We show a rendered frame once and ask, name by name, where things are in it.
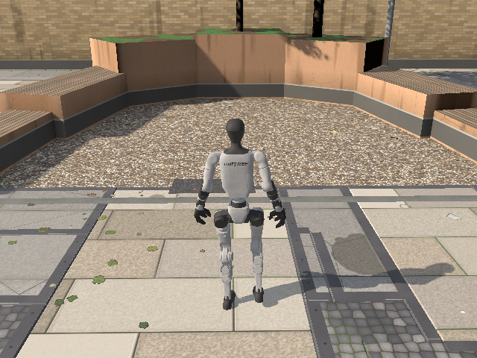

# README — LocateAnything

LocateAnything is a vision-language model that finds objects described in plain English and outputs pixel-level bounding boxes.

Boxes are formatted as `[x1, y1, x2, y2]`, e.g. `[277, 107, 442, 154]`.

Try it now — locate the robot left upper arm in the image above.
[201, 151, 221, 192]

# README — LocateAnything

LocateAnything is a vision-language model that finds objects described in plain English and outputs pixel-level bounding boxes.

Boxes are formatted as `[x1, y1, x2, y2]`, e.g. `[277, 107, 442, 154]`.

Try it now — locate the robot left hand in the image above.
[194, 208, 211, 224]

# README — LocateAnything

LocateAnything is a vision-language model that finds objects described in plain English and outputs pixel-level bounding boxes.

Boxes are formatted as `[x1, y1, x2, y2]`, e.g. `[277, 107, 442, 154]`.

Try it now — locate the robot right hand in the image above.
[269, 208, 286, 228]

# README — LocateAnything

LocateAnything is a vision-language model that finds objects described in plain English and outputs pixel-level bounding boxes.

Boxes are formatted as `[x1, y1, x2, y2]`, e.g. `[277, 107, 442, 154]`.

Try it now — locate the right robot forearm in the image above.
[266, 180, 283, 212]

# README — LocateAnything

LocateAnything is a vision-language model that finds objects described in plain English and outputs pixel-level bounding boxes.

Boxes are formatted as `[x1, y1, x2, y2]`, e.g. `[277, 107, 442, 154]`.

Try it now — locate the left robot thigh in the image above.
[214, 210, 233, 264]

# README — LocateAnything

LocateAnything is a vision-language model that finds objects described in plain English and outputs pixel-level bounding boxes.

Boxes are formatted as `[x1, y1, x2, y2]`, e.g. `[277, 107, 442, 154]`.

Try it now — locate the left robot forearm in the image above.
[195, 181, 209, 210]

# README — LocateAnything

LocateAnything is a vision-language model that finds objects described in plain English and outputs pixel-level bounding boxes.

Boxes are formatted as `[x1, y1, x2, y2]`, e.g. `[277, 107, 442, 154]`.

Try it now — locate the robot left shin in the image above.
[219, 251, 233, 300]

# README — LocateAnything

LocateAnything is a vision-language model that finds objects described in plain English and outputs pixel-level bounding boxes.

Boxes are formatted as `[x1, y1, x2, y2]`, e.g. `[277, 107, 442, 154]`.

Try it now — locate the robot right upper arm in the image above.
[252, 150, 274, 192]

